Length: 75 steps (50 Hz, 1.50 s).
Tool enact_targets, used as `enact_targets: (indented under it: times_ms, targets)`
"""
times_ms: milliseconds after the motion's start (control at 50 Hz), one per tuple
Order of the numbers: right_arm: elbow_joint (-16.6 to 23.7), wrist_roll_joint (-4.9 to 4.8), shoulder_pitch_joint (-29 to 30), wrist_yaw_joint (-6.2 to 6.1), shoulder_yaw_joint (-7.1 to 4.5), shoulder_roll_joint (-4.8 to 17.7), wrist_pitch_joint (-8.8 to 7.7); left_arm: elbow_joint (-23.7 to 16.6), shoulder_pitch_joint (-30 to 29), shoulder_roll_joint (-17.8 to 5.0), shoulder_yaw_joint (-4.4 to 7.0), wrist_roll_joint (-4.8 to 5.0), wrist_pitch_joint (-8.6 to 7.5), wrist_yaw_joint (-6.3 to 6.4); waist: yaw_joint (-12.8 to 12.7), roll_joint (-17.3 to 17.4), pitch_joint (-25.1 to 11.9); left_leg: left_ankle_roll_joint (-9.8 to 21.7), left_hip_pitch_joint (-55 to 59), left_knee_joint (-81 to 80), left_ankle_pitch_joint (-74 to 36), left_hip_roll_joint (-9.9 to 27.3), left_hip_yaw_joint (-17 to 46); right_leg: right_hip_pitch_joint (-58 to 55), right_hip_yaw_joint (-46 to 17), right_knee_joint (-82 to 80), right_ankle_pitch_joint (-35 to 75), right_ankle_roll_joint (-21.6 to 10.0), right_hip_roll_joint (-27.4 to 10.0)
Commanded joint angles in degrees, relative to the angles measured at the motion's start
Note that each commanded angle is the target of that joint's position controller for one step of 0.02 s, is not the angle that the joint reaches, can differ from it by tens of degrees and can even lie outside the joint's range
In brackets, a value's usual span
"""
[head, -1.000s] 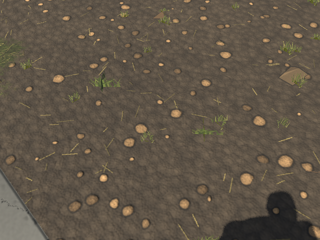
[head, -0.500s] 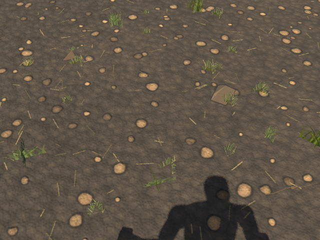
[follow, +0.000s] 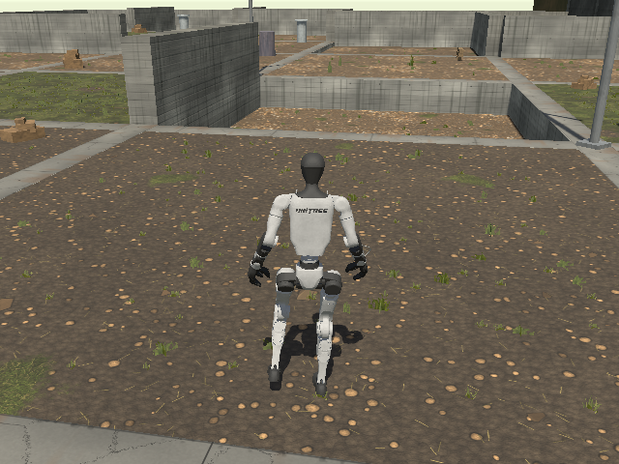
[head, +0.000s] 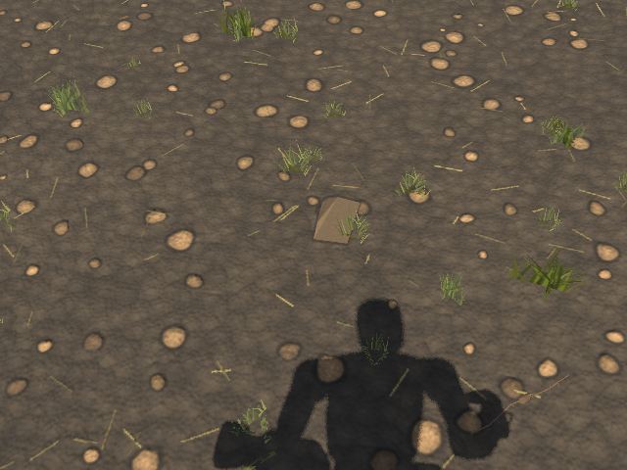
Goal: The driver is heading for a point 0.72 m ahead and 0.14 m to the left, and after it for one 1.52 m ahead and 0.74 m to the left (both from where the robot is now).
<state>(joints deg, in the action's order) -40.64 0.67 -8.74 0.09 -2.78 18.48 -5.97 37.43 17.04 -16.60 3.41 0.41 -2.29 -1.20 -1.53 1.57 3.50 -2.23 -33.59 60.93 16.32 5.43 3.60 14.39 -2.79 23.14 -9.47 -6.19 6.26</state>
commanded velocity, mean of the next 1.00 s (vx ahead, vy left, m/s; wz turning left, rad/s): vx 0.50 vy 0.00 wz -0.05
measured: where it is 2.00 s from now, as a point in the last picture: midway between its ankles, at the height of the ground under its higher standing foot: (359, 332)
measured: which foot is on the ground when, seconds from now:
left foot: up 0.00-0.26, down 0.28-0.78, up 0.80-1.00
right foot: down 0.00-0.30, up 0.32-0.76, down 0.78-1.00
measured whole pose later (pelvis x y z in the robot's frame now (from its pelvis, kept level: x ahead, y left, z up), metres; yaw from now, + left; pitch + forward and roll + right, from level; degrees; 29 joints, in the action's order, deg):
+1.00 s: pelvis +0.54 -0.05 +0.00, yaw +1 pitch +1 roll -1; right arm -43.3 -1.6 -15.0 -0.1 -4.1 18.8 -1.5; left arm 45.0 15.3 -15.1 3.5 -0.7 -5.5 -0.7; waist -1.4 3.3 1.3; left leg -0.6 -34.2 62.4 15.0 4.9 3.1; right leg 9.2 6.3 19.1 -10.6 -2.0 1.0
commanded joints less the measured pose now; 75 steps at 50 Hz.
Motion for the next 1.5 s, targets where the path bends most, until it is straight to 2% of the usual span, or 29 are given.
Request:
enact_targets:
  times_ms: [20, 100, 180, 240, 280, 300, 320, 340, 360, 400, 460, 540, 680, 760, 780, 800, 820, 840, 920, 1120, 1200, 1240, 1260, 1280, 1300, 1320, 1360, 1440, 1500]
  targets:
    - [3.32, 0.57, 0.0, -0.26, -1.15, 4.23, 0.33, -3.64, -1.96, -9.54, 2.66, 0.17, -1.34, 1.32, 1.69, -3.62, -4.05, -2.16, -2.81, -7.74, -7.81, -0.11, -0.19, -2.01, -14.33, -10.42, 14.81, -10.51, -13.83]
    - [5.3, -0.04, 8.97, 0.57, -0.16, 2.11, -0.17, -1.48, 1.5, -10.19, 2.87, 0.79, -0.68, 2.16, -1.78, -5.27, -2.64, -2.29, 2.52, -24.71, -21.23, -3.74, -0.6, 0.46, -12.34, -9.28, 8.14, -6.82, -10.75]
    - [6.06, -0.77, 12.02, 1.79, -0.44, 3.42, -1.06, 1.36, 5.2, -8.98, 2.45, 1.06, -0.5, 2.26, -3.34, -6.2, -2.21, -0.37, 4.08, -31.17, -23.04, -4.05, 0.45, -5.42, -15.85, -6.02, 5.01, -5.92, -13.97]
    - [5.98, -0.78, 9.93, 1.94, -1.22, 4.9, -1.45, 2.65, 5.57, -9.14, 2.59, 0.64, 0.06, 2.3, -1.89, -8.38, -1.88, 2.49, 6.12, -33.1, -15.01, -4.45, -0.33, -10.67, -18.64, -2.07, 11.07, -4.88, -16.32]
    - [3.8, -0.16, 0.13, 1.34, -2.71, 7.35, -1.88, 2.42, 4.38, -7.26, 1.84, 0.36, 0.26, 2.01, 3.31, -7.61, -8.04, 6.32, 21.2, -35.4, -15.26, -4.04, -1.24, -9.68, -15.65, 9.7, 22.74, -2.49, -12.08]
    - [3.06, 0.61, -8.79, 1.08, -3.53, 10.68, -1.93, 1.35, 5.88, -4.89, 0.74, -0.66, 0.14, 2.01, 6.13, -1.3, -17.35, 10.97, 37.97, -32.3, -16.93, 5.36, 9.03, -0.8, -12.23, 25.56, 12.9, -0.22, -8.25]
    - [-0.02, 0.08, -14.57, 1.56, -4.73, 13.74, -1.11, 1.68, 13.99, -1.3, -0.39, 1.01, -0.52, 1.86, 3.98, 16.41, -23.75, 20.46, 55.37, -38.43, -2.58, 16.37, 34.96, 19.83, -6.3, 44.59, -19.31, 4.43, 0.53]
    - [-0.17, -1.76, -15.07, 1.95, -3.46, 8.32, -0.94, 2.27, 11.12, -6.44, 0.33, 1.68, -0.89, 1.98, 5.9, 10.62, -19.46, 19.14, 53.56, -43.58, 11.99, 16.76, 41.19, 27.53, -9.33, 50.64, -22.77, 4.54, -2.37]
    - [0.3, -1.66, -11.54, 1.7, -2.6, 5.59, -0.68, 0.96, 3.38, -9.22, 1.15, 1.79, -1.01, 1.96, 6.95, 5.06, -11.01, 16.56, 46.15, -44.75, 11.77, 14.5, 33.0, 29.88, -8.26, 51.55, -17.7, 4.42, -4.77]
    - [0.7, -0.45, -6.44, 1.47, -1.7, 3.95, -0.09, -0.87, -2.84, -7.8, 0.98, 0.24, -1.49, 1.81, 4.55, 0.75, -3.45, 15.34, 33.59, -47.08, -0.31, 10.01, 22.1, 27.89, -4.66, 46.01, -10.92, 4.73, -8.96]
    - [0.04, -0.41, -5.88, 1.24, -1.18, 2.84, -0.38, -0.1, -0.75, -4.58, 0.51, 0.26, -1.45, 1.26, 1.94, 4.23, -3.93, 15.03, 28.13, -49.97, -10.71, 6.47, 14.33, 22.22, -2.51, 39.04, -8.25, 5.47, -11.28]
    - [-1.59, -1.21, -7.46, 0.76, -2.0, 6.19, -0.14, -1.87, -6.95, -2.11, -0.72, -0.39, -1.63, 0.98, 3.26, 2.8, -2.44, 15.72, 26.16, -52.77, -16.91, 6.16, 8.07, 22.49, -0.31, 25.37, -0.35, 6.98, -12.16]
    - [-4.79, -2.43, -13.86, 0.1, -2.36, 7.92, 1.68, -4.58, -18.02, -3.07, -0.55, 0.38, -3.3, -0.48, 5.91, 2.72, -0.65, 13.08, 27.04, -49.58, -16.63, 6.19, 7.44, 14.51, 0.1, 7.67, 10.9, 7.12, -8.35]
    - [-4.89, -2.12, -13.17, -0.42, -2.34, 7.72, 2.59, -1.77, -7.91, -7.59, 1.79, 0.14, -3.98, -0.06, -1.0, 2.83, -6.13, 9.43, 26.41, -36.97, -23.83, 4.13, 7.54, -3.56, 1.11, 2.21, 6.05, 3.65, -7.23]
    - [-3.56, -1.2, -12.3, -0.3, -1.14, 4.59, 2.41, -0.5, 1.13, -10.78, 2.9, -0.86, -3.98, 0.58, -5.32, -0.22, -13.66, 7.25, 18.74, -22.7, -17.36, 0.73, 5.23, -18.13, -5.14, 4.29, 5.75, 0.46, -14.57]
    - [-2.01, -1.32, -18.89, -0.41, 0.67, -1.36, 1.66, 0.6, 6.61, -15.89, 4.18, -1.54, -3.11, 0.85, -4.1, -14.89, -22.78, 3.18, -0.84, -2.3, 6.64, -7.1, -1.33, -37.49, -26.66, 1.72, -2.73, -7.09, -28.89]
    - [-2.46, -2.61, -18.61, -0.47, -0.11, 2.21, 1.21, 1.12, 7.51, -11.73, 3.19, -1.04, -2.76, 0.62, -4.87, -16.47, -22.99, 2.77, -7.93, 7.5, 17.11, -6.16, 3.39, -35.43, -37.14, -4.16, -12.68, -8.9, -30.28]
    - [-1.67, -3.45, -14.31, -0.45, -1.47, 6.28, 1.27, 1.22, 4.29, -8.59, 2.17, -0.48, -2.75, 0.64, -4.66, -11.85, -14.43, 3.02, -11.29, 10.72, 12.81, -3.57, 4.08, -28.75, -29.8, -5.62, -14.71, -6.71, -28.36]
    - [-0.88, -2.42, -10.75, -0.29, -1.85, 3.47, 3.26, 2.07, -5.46, -3.65, 0.88, -1.16, -3.63, 0.4, 0.9, -9.26, -4.03, 2.21, -4.06, 5.4, 1.02, 1.81, 2.4, -9.19, -10.4, -12.41, 0.05, -4.11, -21.53]
    - [5.14, -1.16, 2.09, 2.22, -0.78, -0.25, 3.91, 6.43, -4.64, -8.87, 2.63, -0.66, -3.14, 2.14, -0.9, -4.02, 0.44, 1.83, -0.09, -20.37, -19.21, -0.19, -3.87, -7.89, 10.71, -12.45, 26.32, -2.86, -19.59]
    - [7.58, -0.95, 2.2, 3.49, -2.15, 2.67, 4.7, 7.04, -4.3, -11.49, 3.54, 1.35, -1.44, 2.74, 0.66, -6.14, -2.4, 4.74, 3.8, -25.08, -12.69, -3.12, -6.24, -14.4, 12.21, -3.59, 37.29, -0.59, -21.4]
    - [5.97, -0.75, -6.5, 3.28, -4.12, 6.1, 4.96, 6.49, -5.63, -11.64, 3.77, 2.24, -0.6, 3.04, 5.76, -5.4, -7.2, 7.59, 14.96, -29.75, -12.64, -7.07, -8.19, -13.67, 13.68, 10.61, 42.25, 1.69, -19.54]
    - [4.58, -0.61, -12.38, 2.14, -5.56, 9.22, 5.12, 6.53, -3.9, -9.89, 3.13, 1.62, -0.67, 2.9, 8.47, -1.29, -10.77, 9.7, 25.99, -33.97, -23.58, -7.31, -5.74, -7.65, 14.66, 23.56, 32.63, 4.74, -16.05]
    - [5.25, -0.78, -11.92, 0.59, -6.19, 14.87, 5.64, 5.08, 1.24, -2.81, 0.98, -2.57, -0.87, 2.26, 3.07, 15.06, -15.17, 15.45, 41.72, -28.31, -54.08, 6.55, 11.93, 10.45, 14.23, 42.96, -19.2, 8.47, -9.4]
    - [8.97, 0.32, -9.42, 1.12, -5.61, 15.77, 4.88, 4.24, 5.16, -4.71, 0.28, -1.96, -1.32, 1.5, 2.18, 14.94, -27.59, 28.45, 50.92, -33.9, -46.59, 17.82, 37.08, 21.68, 2.14, 58.78, -33.98, 10.46, -1.84]
    - [9.9, -0.19, -8.17, 1.76, -4.85, 11.5, 4.7, 4.46, -0.59, -9.6, 1.53, -0.16, -1.3, 1.19, 5.95, 3.98, -26.9, 25.68, 47.68, -37.39, -38.5, 14.52, 31.58, 23.55, -3.58, 59.39, -27.94, 9.45, -5.31]
    - [9.27, -1.51, -3.24, 1.36, -3.83, 7.87, 4.59, 3.46, -5.56, -8.16, 1.23, -0.21, -0.55, 2.29, 3.13, -1.59, -14.48, 19.77, 34.03, -39.46, -28.26, 8.67, 21.33, 24.9, -2.5, 51.48, -19.19, 8.97, -8.85]
    - [10.12, 0.04, 0.25, 0.12, -3.84, 7.75, 5.39, 3.94, -4.01, -7.03, 1.14, -1.0, 1.28, 3.13, -0.41, 2.45, -11.63, 17.98, 19.03, -42.06, -28.95, 4.52, 16.15, 14.99, -1.65, 39.23, -14.9, 9.86, -8.26]
    - [9.89, -0.61, -0.38, -1.03, -4.39, 9.0, 6.09, 3.66, -5.95, -5.83, 0.67, -1.13, 1.78, 3.44, 0.36, 2.77, -12.94, 17.38, 17.87, -41.86, -23.64, 3.49, 16.4, 13.74, -2.23, 32.06, -11.55, 11.06, -7.17]
Keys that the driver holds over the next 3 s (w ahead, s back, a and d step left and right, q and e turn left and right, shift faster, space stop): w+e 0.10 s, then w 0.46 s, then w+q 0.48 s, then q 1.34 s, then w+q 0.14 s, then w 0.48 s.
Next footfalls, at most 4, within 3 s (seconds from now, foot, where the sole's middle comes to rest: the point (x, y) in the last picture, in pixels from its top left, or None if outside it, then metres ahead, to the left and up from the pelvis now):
0.28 left None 0.36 0.14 -0.78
0.78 right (421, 410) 0.58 -0.15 -0.78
1.26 left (305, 311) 0.82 0.10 -0.78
1.72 right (392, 289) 0.89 -0.11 -0.78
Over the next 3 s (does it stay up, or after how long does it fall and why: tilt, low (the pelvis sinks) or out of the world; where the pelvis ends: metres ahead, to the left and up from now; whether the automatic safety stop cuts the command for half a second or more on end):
stays up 0.82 0.14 -0.01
